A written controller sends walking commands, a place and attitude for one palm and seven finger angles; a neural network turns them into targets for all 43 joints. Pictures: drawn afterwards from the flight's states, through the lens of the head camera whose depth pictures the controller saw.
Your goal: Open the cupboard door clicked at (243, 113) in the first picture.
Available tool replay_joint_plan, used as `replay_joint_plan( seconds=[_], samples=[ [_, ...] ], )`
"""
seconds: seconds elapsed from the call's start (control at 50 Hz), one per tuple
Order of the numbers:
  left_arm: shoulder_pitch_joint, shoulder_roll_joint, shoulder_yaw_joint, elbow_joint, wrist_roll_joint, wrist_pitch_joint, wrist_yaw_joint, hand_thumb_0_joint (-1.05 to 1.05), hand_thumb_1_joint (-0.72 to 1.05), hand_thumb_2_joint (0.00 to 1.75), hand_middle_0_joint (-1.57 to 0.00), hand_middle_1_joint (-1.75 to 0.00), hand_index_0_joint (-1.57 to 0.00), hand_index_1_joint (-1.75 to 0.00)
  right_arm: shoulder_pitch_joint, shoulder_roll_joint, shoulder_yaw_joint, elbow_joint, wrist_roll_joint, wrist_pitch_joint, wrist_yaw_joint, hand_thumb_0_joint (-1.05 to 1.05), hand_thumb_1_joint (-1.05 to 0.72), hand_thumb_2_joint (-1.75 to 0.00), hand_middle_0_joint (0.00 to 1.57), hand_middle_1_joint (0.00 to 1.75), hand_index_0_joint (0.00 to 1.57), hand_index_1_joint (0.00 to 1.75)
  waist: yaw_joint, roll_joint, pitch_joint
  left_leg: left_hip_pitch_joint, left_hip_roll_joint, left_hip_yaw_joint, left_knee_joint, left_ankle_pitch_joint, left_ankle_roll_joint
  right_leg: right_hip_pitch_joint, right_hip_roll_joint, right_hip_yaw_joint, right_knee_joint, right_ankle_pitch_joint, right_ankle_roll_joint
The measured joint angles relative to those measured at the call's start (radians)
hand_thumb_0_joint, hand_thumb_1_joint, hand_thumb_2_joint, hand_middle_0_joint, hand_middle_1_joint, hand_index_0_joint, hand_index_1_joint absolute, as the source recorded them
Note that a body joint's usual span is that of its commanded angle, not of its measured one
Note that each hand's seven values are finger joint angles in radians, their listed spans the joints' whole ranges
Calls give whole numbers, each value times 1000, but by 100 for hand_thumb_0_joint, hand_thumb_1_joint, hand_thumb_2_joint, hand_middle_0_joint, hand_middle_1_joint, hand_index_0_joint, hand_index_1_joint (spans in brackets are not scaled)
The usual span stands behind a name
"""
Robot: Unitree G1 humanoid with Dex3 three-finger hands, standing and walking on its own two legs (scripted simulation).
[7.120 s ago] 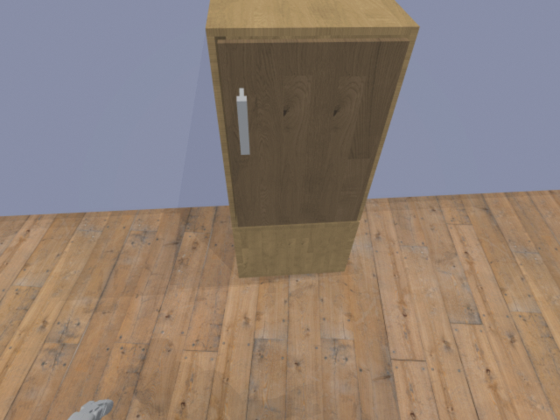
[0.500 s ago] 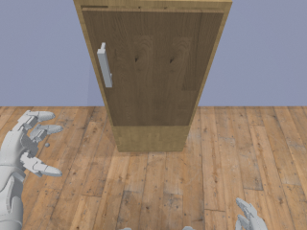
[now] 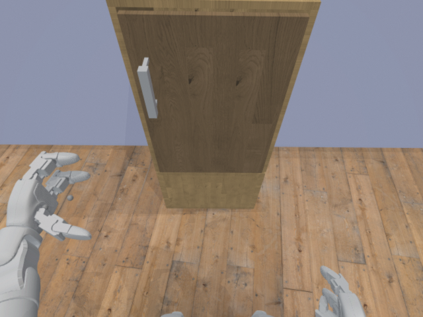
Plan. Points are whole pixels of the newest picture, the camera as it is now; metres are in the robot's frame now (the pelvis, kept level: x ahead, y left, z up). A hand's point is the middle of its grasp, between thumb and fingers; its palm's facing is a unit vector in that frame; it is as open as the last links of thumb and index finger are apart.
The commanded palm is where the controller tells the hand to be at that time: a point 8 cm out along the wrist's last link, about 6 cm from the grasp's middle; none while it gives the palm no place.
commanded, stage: move the hooked fingers beside the handle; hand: left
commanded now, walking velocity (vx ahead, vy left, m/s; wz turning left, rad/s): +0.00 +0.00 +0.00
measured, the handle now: (149, 88) +0.62 +0.20 +0.05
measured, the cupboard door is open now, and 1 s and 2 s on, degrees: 0 0 0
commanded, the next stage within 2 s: none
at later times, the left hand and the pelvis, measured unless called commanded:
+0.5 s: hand (91, 158) +0.39 +0.27 +0.06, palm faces +0.10 -1.00 -0.02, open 14.0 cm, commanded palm +0.36 +0.31 +0.06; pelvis +0.00 +0.00 -0.01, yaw -2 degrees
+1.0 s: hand (105, 131) +0.46 +0.26 +0.06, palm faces +0.07 -1.00 -0.01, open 14.0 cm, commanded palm +0.44 +0.31 +0.06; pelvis +0.00 +0.01 -0.02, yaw -2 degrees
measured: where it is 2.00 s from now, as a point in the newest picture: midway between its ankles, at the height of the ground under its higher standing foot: outside the picture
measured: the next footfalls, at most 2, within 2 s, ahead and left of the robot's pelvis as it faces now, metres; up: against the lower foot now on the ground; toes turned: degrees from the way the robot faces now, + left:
none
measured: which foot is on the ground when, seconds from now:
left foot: down 0.00-1.00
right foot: down 0.00-1.00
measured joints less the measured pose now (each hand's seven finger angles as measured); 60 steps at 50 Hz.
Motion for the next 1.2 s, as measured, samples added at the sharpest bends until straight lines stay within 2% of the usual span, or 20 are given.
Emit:
replay_joint_plan(
  seconds=[0.14,0.28,0.38,0.5,0.62,0.76,0.96,1.08,1.2],
  samples=[
    [-139,19,2,104,29,-11,8,-2,-50,30,-30,-120,-30,-120,-11,-6,3,19,-2,3,-11,1,-90,-90,20,30,20,30,-6,-14,16,-36,1,-9,25,-4,-3,-31,-1,-8,21,-5,-4],
    [-232,39,-12,168,55,-7,16,-2,-50,30,-30,-120,-30,-120,13,-8,-5,26,-3,22,-3,1,-90,-90,20,30,20,30,-31,-14,2,-57,4,2,25,-7,-2,-59,3,3,24,-4,-2],
    [-261,54,23,228,67,3,33,-2,-50,30,-30,-120,-30,-120,41,-8,-8,20,-6,52,9,1,-90,-90,20,30,20,30,-50,-17,-10,-63,8,17,18,-9,-1,-74,9,18,22,-3,0],
    [-305,81,51,288,86,-33,47,-2,-50,30,-30,-120,-30,-120,70,-12,-16,26,-9,81,15,1,-90,-90,20,30,20,30,-57,-20,-5,-84,13,20,29,-15,1,-95,13,21,27,-4,0],
    [-397,102,44,372,94,-60,23,-2,-50,30,-30,-120,-30,-120,77,-14,-18,51,-9,106,12,1,-90,-90,20,30,20,30,-63,-23,-6,-117,13,11,48,-20,3,-120,13,13,36,-5,2],
    [-501,128,43,472,128,-58,34,-2,-50,30,-30,-120,-30,-120,73,-12,-18,47,-15,131,17,0,-90,-90,20,30,20,30,-86,-22,-15,-155,14,15,67,-25,8,-157,13,18,47,-3,6],
    [-610,189,84,583,176,-82,63,-2,-50,30,-30,-120,-30,-120,90,-2,-10,36,-26,177,33,0,-90,-90,20,30,20,30,-117,-27,-20,-209,21,24,97,-35,14,-211,20,27,66,-1,11],
    [-666,208,67,628,183,-87,65,-2,-50,30,-30,-120,-30,-120,112,-4,-9,51,-30,200,37,0,-90,-90,20,30,20,30,-125,-21,-19,-233,20,18,108,-36,17,-227,19,22,66,1,15],
    [-747,236,62,680,213,-82,88,-2,-50,30,-30,-120,-30,-120,119,-7,-4,58,-39,214,37,0,-90,-90,20,30,20,30,-152,-21,-16,-270,19,11,123,-36,18,-257,17,15,72,3,16]
  ],
)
